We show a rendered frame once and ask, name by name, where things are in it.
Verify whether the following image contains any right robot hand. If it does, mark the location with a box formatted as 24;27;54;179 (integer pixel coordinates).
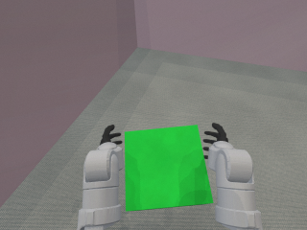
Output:
202;123;228;159

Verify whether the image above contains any robot right forearm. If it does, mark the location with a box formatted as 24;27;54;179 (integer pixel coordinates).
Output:
207;141;263;230

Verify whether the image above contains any robot left forearm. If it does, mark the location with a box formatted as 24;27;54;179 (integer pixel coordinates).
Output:
77;142;125;230

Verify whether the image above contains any left robot hand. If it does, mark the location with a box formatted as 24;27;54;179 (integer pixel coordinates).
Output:
100;125;123;145

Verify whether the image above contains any carton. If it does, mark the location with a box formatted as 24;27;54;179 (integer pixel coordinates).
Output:
125;125;214;212

